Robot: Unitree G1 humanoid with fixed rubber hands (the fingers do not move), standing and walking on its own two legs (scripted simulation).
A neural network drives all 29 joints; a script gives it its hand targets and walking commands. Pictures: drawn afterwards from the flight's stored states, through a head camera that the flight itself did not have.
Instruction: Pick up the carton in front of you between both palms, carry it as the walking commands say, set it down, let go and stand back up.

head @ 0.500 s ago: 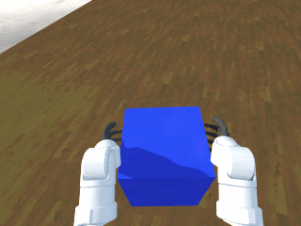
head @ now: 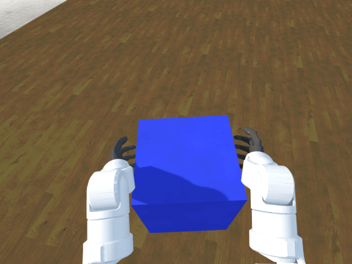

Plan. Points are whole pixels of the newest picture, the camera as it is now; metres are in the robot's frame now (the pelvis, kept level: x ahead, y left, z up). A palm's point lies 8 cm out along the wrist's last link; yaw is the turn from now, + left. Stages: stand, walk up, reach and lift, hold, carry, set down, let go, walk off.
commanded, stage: carry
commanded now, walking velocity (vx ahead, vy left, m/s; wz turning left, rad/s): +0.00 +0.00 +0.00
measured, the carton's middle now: (185, 178) +0.33 +0.00 -0.02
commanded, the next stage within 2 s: none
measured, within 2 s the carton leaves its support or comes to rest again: neither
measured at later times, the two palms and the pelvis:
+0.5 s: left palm (138, 103) +0.49 +0.13 +0.09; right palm (243, 98) +0.51 -0.15 +0.10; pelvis +0.20 -0.02 +0.01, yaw +2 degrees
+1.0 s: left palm (127, 107) +0.50 +0.17 +0.06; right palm (227, 97) +0.53 -0.12 +0.08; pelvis +0.23 +0.01 +0.01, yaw +3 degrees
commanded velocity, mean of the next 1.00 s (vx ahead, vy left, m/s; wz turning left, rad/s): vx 0.00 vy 0.00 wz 0.00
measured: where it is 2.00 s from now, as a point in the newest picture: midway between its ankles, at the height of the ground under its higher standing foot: outside the picture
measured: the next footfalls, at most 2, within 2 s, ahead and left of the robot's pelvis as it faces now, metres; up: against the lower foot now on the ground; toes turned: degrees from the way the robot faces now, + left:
right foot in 0.26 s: +0.29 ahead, -0.11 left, +0.00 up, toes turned -7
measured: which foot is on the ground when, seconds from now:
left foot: down 0.00-1.00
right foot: up 0.00-0.24, down 0.26-1.00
